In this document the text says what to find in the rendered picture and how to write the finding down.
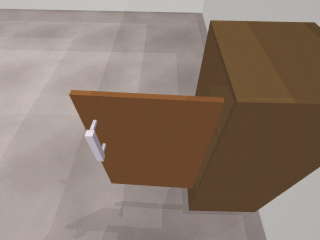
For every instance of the handle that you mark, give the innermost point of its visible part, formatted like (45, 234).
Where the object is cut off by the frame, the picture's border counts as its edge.
(94, 142)

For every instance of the cupboard door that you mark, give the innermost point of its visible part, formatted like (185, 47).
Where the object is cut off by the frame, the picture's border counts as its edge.
(151, 139)

